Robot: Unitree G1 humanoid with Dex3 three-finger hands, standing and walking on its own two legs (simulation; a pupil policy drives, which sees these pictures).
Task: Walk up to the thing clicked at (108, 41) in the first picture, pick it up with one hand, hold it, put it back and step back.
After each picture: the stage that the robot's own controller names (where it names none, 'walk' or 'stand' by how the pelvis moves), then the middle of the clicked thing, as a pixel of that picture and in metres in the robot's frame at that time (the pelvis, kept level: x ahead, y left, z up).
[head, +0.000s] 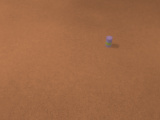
stand; (108, 41) +1.34 -0.25 -0.72
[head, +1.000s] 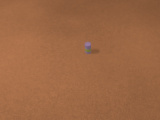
walk; (88, 48) +1.23 +0.09 -0.70
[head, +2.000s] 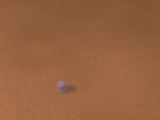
walk; (61, 87) +0.73 +0.27 -0.71
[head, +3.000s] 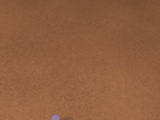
walk; out of the picture +0.43 +0.22 -0.70
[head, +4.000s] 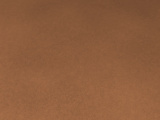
stand; out of the picture +0.35 +0.20 -0.72
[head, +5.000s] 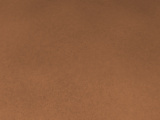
stand; out of the picture +0.35 +0.21 -0.73
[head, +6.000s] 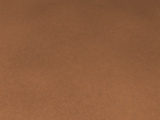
stand; out of the picture +0.36 +0.23 -0.73
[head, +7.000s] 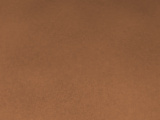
stand; out of the picture +0.34 +0.23 -0.73
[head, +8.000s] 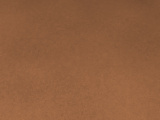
go down; out of the picture +0.36 +0.23 -0.72
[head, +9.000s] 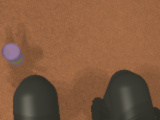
go down; (13, 55) +0.43 +0.26 -0.29
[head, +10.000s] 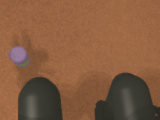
close in; (20, 57) +0.43 +0.25 -0.30
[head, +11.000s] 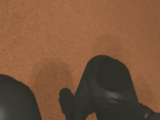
close in; out of the picture +0.42 +0.29 -0.22
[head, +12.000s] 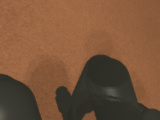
close; out of the picture +0.41 +0.30 -0.23
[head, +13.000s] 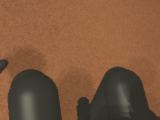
lift; out of the picture +0.36 +0.28 -0.16
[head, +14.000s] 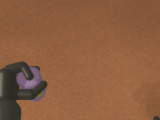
lift; (32, 85) +0.33 +0.18 +0.01
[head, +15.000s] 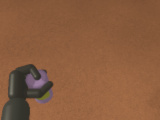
hold; (40, 87) +0.34 +0.17 +0.00
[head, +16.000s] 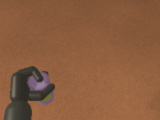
crouch; (42, 89) +0.33 +0.17 -0.01
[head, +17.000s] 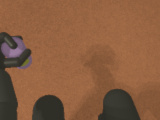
crouch; (18, 54) +0.44 +0.21 -0.09
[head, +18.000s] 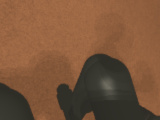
lower; out of the picture +0.43 +0.30 -0.23
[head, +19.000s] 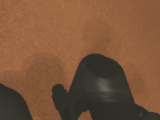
lower; out of the picture +0.43 +0.31 -0.23
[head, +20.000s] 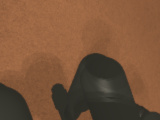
lower; out of the picture +0.44 +0.31 -0.23
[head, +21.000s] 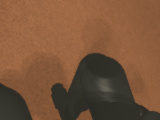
lower; out of the picture +0.44 +0.31 -0.23
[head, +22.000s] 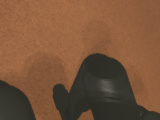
loosen; out of the picture +0.44 +0.30 -0.23
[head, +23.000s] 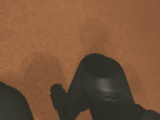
withdraw; out of the picture +0.43 +0.30 -0.24
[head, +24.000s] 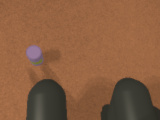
walk; (35, 56) +0.46 +0.23 -0.32
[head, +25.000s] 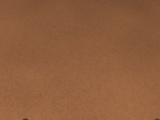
stand; out of the picture +0.38 +0.20 -0.66
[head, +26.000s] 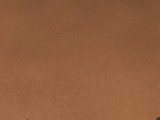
stand; out of the picture +0.40 +0.21 -0.67
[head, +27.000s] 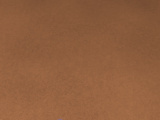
stand; out of the picture +0.39 +0.20 -0.69
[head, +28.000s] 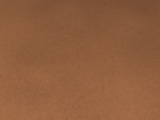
walk; out of the picture +0.41 +0.21 -0.72
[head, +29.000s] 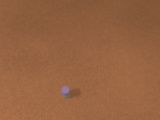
walk; (65, 92) +0.56 +0.14 -0.70
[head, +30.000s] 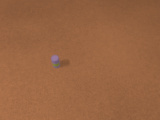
walk; (55, 61) +0.85 +0.29 -0.69
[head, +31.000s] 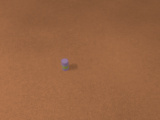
stand; (65, 64) +0.99 +0.22 -0.71
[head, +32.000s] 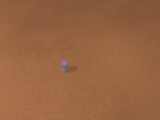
stand; (64, 66) +1.01 +0.23 -0.73
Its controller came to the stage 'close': yes
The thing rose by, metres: 0.71
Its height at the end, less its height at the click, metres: +0.00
